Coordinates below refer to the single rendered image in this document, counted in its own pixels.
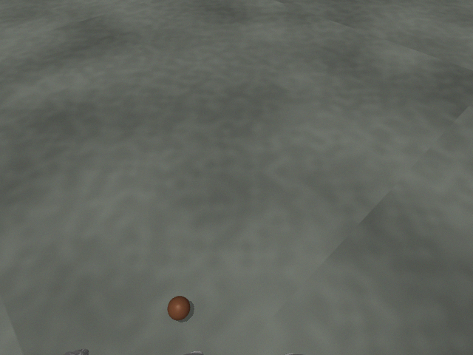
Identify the ball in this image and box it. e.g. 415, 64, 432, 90
168, 296, 190, 320

